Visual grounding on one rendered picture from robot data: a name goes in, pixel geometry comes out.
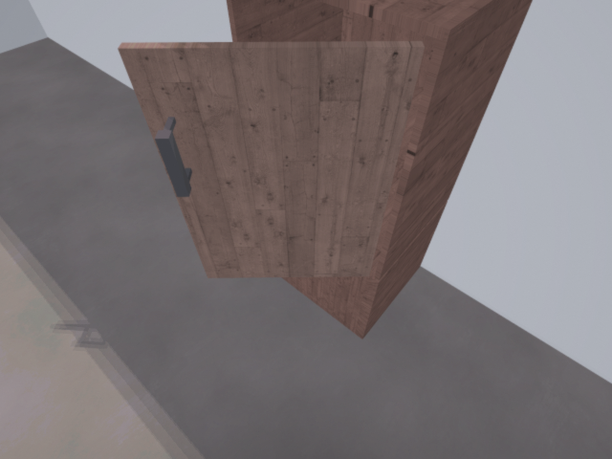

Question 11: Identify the handle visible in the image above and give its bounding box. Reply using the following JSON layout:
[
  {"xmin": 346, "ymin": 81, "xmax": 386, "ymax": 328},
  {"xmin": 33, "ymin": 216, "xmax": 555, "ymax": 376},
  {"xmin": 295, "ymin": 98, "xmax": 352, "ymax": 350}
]
[{"xmin": 155, "ymin": 117, "xmax": 192, "ymax": 197}]

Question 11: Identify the cupboard door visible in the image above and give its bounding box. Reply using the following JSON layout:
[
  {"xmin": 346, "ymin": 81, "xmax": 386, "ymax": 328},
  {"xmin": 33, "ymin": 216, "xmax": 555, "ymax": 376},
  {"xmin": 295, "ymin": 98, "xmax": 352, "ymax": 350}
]
[{"xmin": 118, "ymin": 41, "xmax": 425, "ymax": 278}]

